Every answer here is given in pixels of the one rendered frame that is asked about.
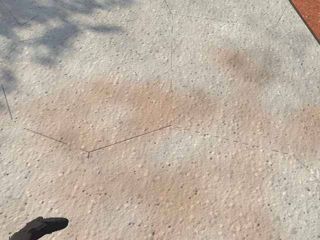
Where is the robot left hand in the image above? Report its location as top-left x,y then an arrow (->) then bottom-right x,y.
9,216 -> 69,240

